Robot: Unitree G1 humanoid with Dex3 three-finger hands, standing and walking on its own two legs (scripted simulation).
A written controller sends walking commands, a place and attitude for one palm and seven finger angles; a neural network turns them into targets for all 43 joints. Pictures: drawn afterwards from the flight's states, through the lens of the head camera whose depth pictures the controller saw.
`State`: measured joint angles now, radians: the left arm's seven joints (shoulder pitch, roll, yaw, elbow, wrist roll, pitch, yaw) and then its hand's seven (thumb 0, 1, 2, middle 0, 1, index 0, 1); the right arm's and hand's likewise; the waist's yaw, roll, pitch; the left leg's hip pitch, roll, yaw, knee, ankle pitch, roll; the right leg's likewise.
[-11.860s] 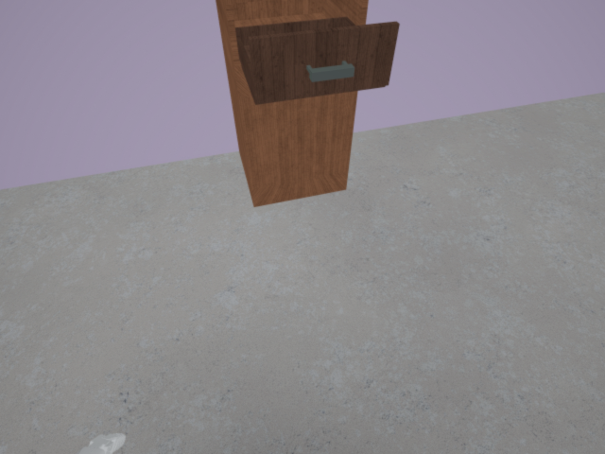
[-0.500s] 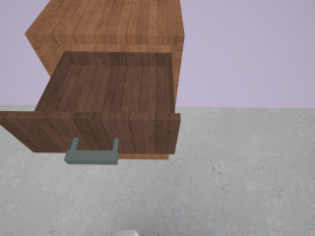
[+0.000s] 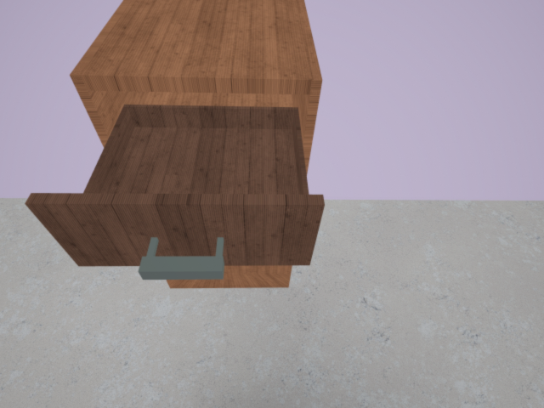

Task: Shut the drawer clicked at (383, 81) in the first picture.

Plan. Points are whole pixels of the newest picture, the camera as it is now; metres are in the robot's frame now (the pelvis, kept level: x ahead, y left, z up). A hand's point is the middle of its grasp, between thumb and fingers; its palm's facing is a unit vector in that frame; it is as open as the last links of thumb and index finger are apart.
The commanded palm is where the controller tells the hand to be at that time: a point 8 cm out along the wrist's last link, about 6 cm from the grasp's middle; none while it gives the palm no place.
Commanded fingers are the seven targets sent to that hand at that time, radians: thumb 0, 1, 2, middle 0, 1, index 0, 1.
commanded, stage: come to a stop and stand still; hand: left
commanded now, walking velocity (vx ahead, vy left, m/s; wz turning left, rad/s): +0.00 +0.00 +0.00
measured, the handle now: (185, 255) +0.33 +0.16 +0.02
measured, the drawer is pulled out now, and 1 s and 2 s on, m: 0.28 0.28 0.24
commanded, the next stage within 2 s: look again from close up in 0.14 s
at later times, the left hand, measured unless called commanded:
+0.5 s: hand out of the picture +0.00 +0.17 -0.17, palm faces -0.01 -0.98 -0.19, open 7.4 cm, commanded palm none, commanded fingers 0.00 0.90 0.90 -0.20 -0.30 -0.20 -0.30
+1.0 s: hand out of the picture +0.11 +0.18 -0.09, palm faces +0.23 -0.94 -0.25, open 7.2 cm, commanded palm +0.10 +0.20 -0.05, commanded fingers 0.00 0.90 0.90 -0.34 -0.45 -0.34 -0.45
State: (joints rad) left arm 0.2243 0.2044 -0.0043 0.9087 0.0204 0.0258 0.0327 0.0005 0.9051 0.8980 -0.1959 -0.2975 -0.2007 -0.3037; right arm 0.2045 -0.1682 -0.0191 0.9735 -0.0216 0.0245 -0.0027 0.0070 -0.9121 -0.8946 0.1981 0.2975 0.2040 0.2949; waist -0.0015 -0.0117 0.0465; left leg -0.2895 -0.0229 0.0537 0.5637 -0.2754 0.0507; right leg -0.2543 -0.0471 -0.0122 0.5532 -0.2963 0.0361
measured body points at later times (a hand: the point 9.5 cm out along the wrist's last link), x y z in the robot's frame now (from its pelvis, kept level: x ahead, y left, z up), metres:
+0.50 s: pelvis +0.01 +0.00 +0.01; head +0.02 +0.00 +0.46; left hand +0.00 +0.22 -0.15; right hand +0.03 -0.24 -0.15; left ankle +0.02 +0.09 -0.73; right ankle +0.00 -0.15 -0.73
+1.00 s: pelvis +0.01 -0.02 +0.00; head +0.00 -0.02 +0.45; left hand +0.10 +0.23 -0.07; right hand +0.04 -0.25 -0.14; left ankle +0.02 +0.09 -0.73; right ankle +0.00 -0.15 -0.73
